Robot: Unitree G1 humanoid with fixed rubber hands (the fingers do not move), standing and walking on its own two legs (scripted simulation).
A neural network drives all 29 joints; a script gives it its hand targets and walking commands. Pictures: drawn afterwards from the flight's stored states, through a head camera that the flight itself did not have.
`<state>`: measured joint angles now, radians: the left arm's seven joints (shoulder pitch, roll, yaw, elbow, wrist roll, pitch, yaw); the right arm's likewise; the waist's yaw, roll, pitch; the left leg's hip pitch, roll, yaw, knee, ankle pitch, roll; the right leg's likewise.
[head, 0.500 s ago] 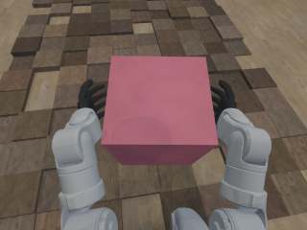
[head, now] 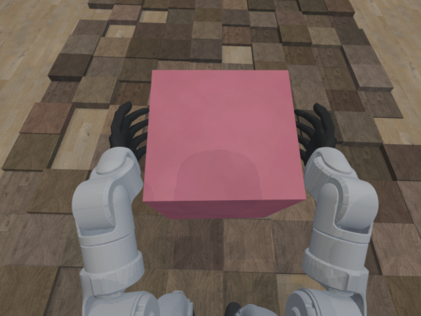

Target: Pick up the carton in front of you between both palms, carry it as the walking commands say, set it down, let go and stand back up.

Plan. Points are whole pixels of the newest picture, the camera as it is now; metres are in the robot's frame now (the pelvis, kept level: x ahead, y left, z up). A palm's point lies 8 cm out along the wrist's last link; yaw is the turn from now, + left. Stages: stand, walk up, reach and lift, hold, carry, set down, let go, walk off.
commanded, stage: carry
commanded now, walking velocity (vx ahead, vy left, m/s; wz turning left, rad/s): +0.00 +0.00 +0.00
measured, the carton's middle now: (218, 157) +0.38 +0.02 +0.05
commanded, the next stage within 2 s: none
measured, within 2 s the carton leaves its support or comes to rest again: neither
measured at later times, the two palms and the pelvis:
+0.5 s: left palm (146, 81) +0.49 +0.17 +0.12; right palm (307, 91) +0.49 -0.14 +0.13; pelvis +0.16 +0.02 +0.02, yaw -3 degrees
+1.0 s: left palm (160, 64) +0.55 +0.15 +0.12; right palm (312, 73) +0.55 -0.16 +0.12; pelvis +0.23 +0.00 +0.01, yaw -1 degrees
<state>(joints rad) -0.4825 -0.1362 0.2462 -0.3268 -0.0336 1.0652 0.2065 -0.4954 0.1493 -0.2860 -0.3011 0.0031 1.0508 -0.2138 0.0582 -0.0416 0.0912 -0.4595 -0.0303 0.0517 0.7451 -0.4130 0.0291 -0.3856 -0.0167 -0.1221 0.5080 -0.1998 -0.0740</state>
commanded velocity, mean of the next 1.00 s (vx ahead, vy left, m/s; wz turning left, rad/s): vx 0.00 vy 0.00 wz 0.00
